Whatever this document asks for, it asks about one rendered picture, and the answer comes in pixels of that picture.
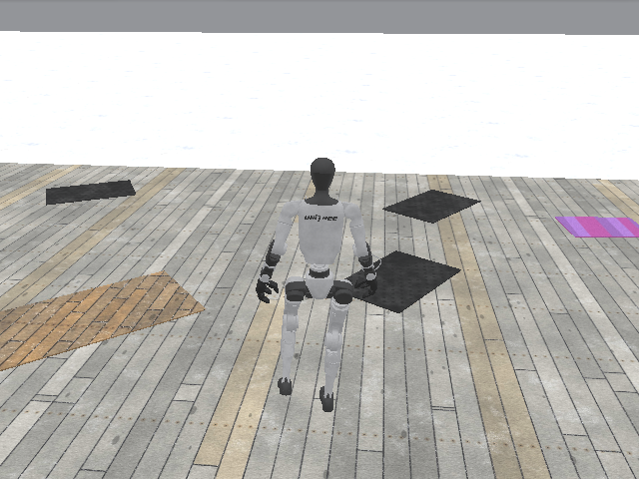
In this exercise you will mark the left robot thigh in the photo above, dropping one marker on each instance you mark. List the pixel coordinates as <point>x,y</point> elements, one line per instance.
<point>295,290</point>

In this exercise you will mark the right robot upper arm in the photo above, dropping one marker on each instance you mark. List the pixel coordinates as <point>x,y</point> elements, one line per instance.
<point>352,211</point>

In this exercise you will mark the robot head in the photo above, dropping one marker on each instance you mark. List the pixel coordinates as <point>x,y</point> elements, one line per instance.
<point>322,172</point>

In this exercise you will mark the robot right hand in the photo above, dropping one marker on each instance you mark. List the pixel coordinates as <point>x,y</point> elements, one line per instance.
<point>363,282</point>

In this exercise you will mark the robot left forearm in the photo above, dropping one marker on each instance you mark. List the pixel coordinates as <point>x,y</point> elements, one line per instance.
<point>269,265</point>

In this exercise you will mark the robot left hand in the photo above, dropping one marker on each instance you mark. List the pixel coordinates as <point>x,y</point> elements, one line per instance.
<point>262,287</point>

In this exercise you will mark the left robot upper arm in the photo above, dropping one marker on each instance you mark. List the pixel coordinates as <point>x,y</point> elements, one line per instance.
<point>289,210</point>

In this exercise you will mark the robot right forearm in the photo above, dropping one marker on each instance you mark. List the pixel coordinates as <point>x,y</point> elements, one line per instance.
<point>367,265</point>

